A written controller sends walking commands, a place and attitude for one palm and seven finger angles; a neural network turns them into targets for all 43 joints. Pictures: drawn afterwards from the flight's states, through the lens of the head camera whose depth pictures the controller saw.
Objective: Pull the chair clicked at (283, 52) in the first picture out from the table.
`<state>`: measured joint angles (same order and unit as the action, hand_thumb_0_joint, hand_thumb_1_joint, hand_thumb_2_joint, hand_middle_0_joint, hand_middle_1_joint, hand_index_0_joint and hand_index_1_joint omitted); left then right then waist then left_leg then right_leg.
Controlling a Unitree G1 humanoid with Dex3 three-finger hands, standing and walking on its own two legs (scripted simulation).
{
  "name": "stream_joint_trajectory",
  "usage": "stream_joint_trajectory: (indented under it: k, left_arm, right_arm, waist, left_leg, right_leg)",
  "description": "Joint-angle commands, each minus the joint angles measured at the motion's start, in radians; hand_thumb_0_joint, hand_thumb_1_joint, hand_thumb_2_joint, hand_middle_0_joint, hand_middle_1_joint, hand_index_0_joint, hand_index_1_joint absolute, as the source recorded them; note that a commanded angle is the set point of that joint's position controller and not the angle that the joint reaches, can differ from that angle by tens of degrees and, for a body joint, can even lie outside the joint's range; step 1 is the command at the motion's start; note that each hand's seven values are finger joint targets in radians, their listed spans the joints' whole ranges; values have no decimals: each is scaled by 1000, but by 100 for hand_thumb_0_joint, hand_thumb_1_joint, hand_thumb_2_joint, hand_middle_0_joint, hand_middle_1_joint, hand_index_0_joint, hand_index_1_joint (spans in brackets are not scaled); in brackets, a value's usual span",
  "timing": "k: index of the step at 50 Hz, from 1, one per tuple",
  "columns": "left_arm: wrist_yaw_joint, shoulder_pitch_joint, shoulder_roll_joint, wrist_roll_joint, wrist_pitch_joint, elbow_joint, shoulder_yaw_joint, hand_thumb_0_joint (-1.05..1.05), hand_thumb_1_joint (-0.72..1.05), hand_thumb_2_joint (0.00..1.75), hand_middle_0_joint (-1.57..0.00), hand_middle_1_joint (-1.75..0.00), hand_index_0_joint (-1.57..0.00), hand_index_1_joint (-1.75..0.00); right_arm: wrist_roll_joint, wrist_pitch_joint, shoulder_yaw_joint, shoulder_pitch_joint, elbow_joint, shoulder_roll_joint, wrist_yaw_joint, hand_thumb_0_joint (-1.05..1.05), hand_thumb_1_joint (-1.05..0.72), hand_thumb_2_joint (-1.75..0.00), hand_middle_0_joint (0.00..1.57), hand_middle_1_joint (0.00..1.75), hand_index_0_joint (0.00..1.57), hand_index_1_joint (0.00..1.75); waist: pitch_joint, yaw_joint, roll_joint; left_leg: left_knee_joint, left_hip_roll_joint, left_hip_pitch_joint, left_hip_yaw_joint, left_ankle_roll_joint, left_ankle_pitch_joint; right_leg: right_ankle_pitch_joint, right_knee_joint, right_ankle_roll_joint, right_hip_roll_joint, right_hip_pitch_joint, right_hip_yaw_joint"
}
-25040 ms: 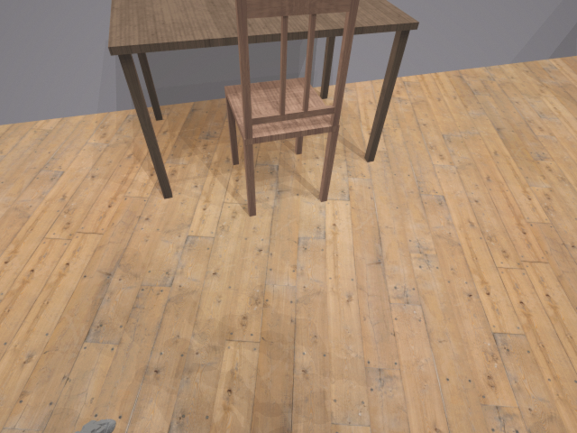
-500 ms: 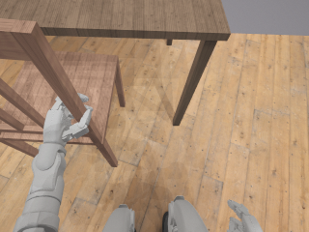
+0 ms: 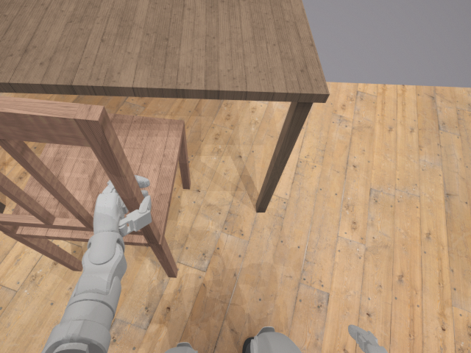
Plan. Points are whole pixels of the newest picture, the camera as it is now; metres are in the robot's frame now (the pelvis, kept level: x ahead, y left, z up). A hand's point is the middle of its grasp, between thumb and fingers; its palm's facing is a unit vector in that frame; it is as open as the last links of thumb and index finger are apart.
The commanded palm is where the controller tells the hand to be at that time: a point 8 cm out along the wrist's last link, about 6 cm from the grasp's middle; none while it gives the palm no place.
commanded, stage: step backward, pulling the chair out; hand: left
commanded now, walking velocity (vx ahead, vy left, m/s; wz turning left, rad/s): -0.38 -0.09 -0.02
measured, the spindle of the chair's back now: (6, 186) +0.41 +0.41 -0.04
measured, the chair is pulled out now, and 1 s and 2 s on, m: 0.03 0.13 0.18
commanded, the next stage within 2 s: none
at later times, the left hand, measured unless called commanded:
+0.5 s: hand (143, 233) +0.32 +0.15 -0.04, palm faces +0.11 -0.98 -0.19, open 5.7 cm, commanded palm +0.29 +0.21 -0.04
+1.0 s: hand (143, 280) +0.24 +0.15 -0.04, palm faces +0.08 -0.97 -0.23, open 5.9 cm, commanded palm +0.23 +0.20 -0.04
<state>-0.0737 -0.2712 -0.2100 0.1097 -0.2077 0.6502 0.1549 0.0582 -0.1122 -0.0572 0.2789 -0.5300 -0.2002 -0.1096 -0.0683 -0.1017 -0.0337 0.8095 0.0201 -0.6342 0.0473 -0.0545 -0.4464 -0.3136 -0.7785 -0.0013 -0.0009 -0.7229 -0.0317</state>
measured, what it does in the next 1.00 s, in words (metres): shifts its weight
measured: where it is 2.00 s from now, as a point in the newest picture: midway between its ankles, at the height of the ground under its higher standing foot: outside the picture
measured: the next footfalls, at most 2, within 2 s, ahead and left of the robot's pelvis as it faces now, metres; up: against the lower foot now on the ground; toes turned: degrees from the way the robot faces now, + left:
none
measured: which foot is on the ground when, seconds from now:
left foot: down 0.00-1.00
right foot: down 0.00-1.00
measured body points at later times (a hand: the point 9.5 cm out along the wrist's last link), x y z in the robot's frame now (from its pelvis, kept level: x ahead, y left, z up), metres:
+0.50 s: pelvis -0.03 -0.01 +0.02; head +0.06 -0.02 +0.46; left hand +0.31 +0.21 -0.03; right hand +0.05 -0.26 -0.11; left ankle -0.04 +0.08 -0.70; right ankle +0.02 -0.12 -0.70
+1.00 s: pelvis -0.09 -0.01 +0.01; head -0.04 -0.03 +0.45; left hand +0.23 +0.20 -0.03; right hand -0.01 -0.26 -0.12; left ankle -0.04 +0.08 -0.70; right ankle +0.02 -0.12 -0.70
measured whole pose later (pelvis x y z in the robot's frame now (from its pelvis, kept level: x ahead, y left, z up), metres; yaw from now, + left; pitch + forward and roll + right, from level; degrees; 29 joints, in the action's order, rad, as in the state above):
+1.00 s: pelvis -0.09 -0.01 +0.01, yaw -2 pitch +3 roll +2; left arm -0.11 -0.35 -0.21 0.06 -0.25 0.98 0.08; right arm 0.07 -0.07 -0.04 0.24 -0.66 -0.23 -0.14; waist 0.07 -0.05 0.00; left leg 0.70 0.04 -0.48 0.11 -0.04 -0.31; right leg -0.15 -0.68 0.03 0.03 -0.58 -0.02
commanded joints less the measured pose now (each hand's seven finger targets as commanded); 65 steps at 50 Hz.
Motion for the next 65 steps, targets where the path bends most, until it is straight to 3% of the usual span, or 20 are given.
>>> stream_joint_trajectory:
  k: [1,3,7,9,14,18,20,22,25,30,35,39,44,48,51,53,57,60,61,65]
  left_arm:
    - [-19,-238,-178,-90,-29,-120,-49,0,90,90,-50,-145,-50,-145]
    - [-13,-255,-164,-96,-40,-114,-57,0,90,90,-50,-145,-50,-145]
    - [-6,-236,-150,-99,-63,-86,-57,0,90,90,-50,-145,-50,-145]
    - [-5,-213,-158,-100,-71,-81,-45,0,90,90,-50,-145,-50,-145]
    - [-13,-178,-180,-99,-79,-54,-23,0,90,90,-50,-145,-50,-145]
    - [-26,-193,-207,-91,-79,-19,-21,0,90,90,-50,-145,-50,-145]
    - [-35,-207,-223,-93,-77,9,-19,0,90,90,-50,-145,-50,-145]
    - [-40,-212,-228,-93,-75,26,-26,0,90,90,-50,-145,-50,-145]
    - [-44,-209,-230,-94,-70,32,-33,0,90,90,-50,-145,-50,-145]
    - [-47,-221,-229,-92,-65,31,-51,0,90,90,-50,-145,-50,-145]
    - [-47,-270,-204,-90,-74,24,-79,0,90,90,-50,-145,-50,-145]
    - [-50,-337,-188,-93,-83,43,-92,0,90,90,-50,-145,-50,-145]
    - [-53,-390,-195,-98,-89,95,-90,0,90,90,-50,-145,-50,-145]
    - [-60,-384,-212,-99,-106,143,-77,0,90,90,-50,-145,-50,-145]
    - [-62,-385,-206,-101,-113,164,-76,0,90,90,-50,-145,-50,-145]
    - [-63,-383,-198,-103,-108,160,-80,0,90,90,-50,-145,-50,-145]
    - [-62,-387,-175,-110,-104,106,-104,0,90,90,-50,-145,-50,-145]
    - [-57,-404,-150,-104,-96,79,-121,0,90,90,-50,-145,-50,-145]
    - [-56,-410,-147,-106,-93,71,-115,0,90,90,-50,-145,-50,-145]
    - [-46,-356,-160,-110,-90,88,-89,0,90,90,-50,-145,-50,-145]
  right_arm:
    - [-15,12,77,59,39,-162,-26,0,-90,-90,20,30,20,30]
    - [-24,12,83,48,25,-155,-14,0,-90,-90,20,30,20,30]
    - [-38,9,88,16,19,-154,7,0,-90,-90,20,30,20,30]
    - [-41,11,89,17,18,-154,12,0,-90,-90,20,30,20,30]
    - [-32,15,92,18,19,-167,5,0,-90,-90,20,30,20,30]
    - [-20,19,99,28,11,-175,-18,0,-90,-90,20,30,20,30]
    - [-16,20,95,28,3,-173,-25,0,-90,-90,20,30,20,30]
    - [-13,19,93,22,3,-175,-31,0,-90,-90,20,30,20,30]
    - [-7,10,89,12,6,-179,-36,0,-90,-90,20,30,20,30]
    - [3,-6,83,-19,25,-188,-41,0,-90,-90,20,30,20,30]
    - [7,6,73,-54,34,-189,-48,0,-90,-90,20,30,20,30]
    - [2,25,67,-66,24,-188,-52,0,-90,-90,20,30,20,30]
    - [2,52,75,-31,-6,-190,-57,0,-90,-90,20,30,20,30]
    - [5,85,83,2,-27,-187,-48,0,-90,-90,20,30,20,30]
    - [3,110,86,44,-65,-176,-27,0,-90,-90,20,30,20,30]
    - [1,120,83,32,-71,-176,-21,0,-90,-90,20,30,20,30]
    - [8,120,64,-40,-37,-193,-35,0,-90,-90,20,30,20,30]
    - [6,112,56,-82,-10,-192,-30,0,-90,-90,20,30,20,30]
    - [-3,109,55,-87,-15,-188,-36,0,-90,-90,20,30,20,30]
    - [-20,126,77,-26,-47,-192,-32,0,-90,-90,20,30,20,30]
  waist:
    - [-381,42,278]
    - [-382,45,309]
    - [-318,59,364]
    - [-313,61,346]
    - [-319,57,212]
    - [-403,48,135]
    - [-410,44,115]
    - [-399,40,104]
    - [-410,40,101]
    - [-361,43,117]
    - [-260,55,215]
    - [-177,64,259]
    - [-190,55,102]
    - [-150,55,-21]
    - [-252,54,-111]
    - [-294,45,-52]
    - [-271,60,167]
    - [-163,77,254]
    - [-144,86,261]
    - [-262,78,146]
  left_leg:
    - [-147,-185,392,-160,64,969]
    - [-151,-217,519,-173,75,1159]
    - [-205,-251,556,-170,82,1144]
    - [-206,-259,587,-169,90,1218]
    - [-197,-239,484,-143,96,1073]
    - [-166,-170,393,-106,97,733]
    - [-167,-137,353,-94,92,557]
    - [-183,-118,333,-96,80,457]
    - [-219,-121,334,-104,70,501]
    - [-273,-127,304,-129,50,408]
    - [-386,-185,266,-162,15,283]
    - [-451,-230,184,-197,-16,145]
    - [-351,-178,194,-153,2,147]
    - [-220,-78,213,-138,21,-111]
    - [-69,-11,355,-92,48,-23]
    - [-134,-15,354,-94,50,32]
    - [-386,-178,265,-225,-1,268]
    - [-542,-294,152,-324,-58,-63]
    - [-548,-309,158,-343,-67,-36]
    - [-333,-279,432,-223,-41,578]
  right_leg:
    - [470,32,12,97,261,104]
    - [293,49,11,71,206,79]
    - [132,63,20,57,213,63]
    - [179,78,23,58,230,67]
    - [506,117,48,100,374,115]
    - [828,125,90,184,466,207]
    - [845,144,94,215,474,230]
    - [799,174,88,223,471,234]
    - [773,167,65,204,486,196]
    - [544,207,48,177,463,158]
    - [208,168,24,100,415,98]
    - [59,74,27,70,397,82]
    - [188,125,44,112,398,154]
    - [-80,344,100,200,267,303]
    - [-58,498,133,309,290,379]
    - [122,449,128,306,373,328]
    - [180,146,24,109,409,104]
    - [-93,-25,32,47,393,77]
    - [-77,-74,37,44,374,78]
    - [156,107,24,66,399,85]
